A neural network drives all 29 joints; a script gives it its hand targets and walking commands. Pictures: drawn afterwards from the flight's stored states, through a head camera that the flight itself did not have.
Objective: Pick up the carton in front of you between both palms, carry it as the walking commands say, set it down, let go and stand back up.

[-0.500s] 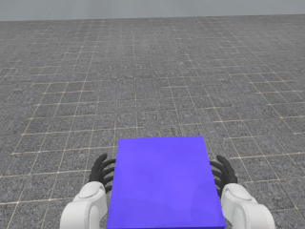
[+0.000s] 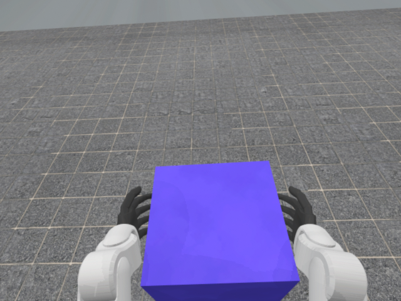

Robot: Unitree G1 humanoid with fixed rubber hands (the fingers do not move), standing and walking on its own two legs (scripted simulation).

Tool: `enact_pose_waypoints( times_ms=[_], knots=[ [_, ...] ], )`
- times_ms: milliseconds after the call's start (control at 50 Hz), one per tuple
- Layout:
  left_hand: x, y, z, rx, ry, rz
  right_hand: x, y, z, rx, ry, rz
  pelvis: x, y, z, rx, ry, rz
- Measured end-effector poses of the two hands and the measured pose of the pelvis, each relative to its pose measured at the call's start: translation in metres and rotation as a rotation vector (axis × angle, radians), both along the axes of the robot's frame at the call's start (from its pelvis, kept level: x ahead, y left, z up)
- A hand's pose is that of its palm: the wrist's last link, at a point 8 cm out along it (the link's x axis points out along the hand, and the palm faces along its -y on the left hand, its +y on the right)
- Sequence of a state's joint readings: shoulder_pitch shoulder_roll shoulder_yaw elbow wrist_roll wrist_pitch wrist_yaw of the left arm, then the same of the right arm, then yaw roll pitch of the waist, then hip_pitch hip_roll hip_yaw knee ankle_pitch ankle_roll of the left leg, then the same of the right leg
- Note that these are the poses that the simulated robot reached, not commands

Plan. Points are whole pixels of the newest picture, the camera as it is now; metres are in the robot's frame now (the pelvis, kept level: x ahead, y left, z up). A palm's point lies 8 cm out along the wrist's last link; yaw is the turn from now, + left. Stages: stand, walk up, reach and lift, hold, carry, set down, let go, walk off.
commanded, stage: carry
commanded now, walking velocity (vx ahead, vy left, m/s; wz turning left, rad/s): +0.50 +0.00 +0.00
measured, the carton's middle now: (215, 242) +0.24 +0.00 +0.01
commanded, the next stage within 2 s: none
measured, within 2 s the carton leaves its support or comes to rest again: neither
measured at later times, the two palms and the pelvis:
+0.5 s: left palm (147, 124) +0.56 +0.18 +0.06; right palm (258, 125) +0.53 -0.12 +0.06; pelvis +0.31 +0.05 -0.01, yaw -4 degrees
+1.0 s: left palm (176, 64) +0.87 +0.12 +0.08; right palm (260, 63) +0.87 -0.18 +0.07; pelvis +0.63 -0.02 -0.01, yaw +0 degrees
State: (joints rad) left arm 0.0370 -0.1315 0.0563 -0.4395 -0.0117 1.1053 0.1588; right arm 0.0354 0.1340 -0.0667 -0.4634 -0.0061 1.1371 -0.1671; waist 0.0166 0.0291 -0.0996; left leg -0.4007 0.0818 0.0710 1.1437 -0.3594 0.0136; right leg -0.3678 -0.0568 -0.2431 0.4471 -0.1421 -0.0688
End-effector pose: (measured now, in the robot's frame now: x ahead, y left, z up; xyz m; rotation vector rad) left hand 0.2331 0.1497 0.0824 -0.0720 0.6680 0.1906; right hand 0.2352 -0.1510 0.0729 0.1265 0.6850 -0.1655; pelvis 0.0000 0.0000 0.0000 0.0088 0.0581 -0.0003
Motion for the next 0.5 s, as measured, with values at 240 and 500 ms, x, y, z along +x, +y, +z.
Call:
enact_pose_waypoints(
  times_ms=[240, 500],
  knots=[
    [0.138, -0.006, 0.030, -0.013, -0.074, -0.030, 0.130, -0.006, 0.032, -0.019, -0.074, -0.026, 0.143, 0.001, 0.014, 0.011, 0.005, -0.023],
    [0.323, 0.030, -0.025, -0.053, 0.058, -0.087, 0.295, 0.031, -0.009, -0.068, 0.059, -0.078, 0.315, 0.046, -0.005, -0.015, -0.007, -0.070]
  ],
)
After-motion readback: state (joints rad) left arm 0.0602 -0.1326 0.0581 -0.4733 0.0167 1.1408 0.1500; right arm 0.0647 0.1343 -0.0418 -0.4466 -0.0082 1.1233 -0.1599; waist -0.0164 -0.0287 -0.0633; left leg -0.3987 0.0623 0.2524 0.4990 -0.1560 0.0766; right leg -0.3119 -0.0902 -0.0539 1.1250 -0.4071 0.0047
